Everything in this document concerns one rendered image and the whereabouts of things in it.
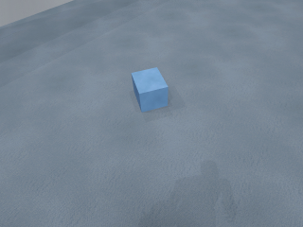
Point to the carton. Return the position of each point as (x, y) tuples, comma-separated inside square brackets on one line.
[(150, 89)]

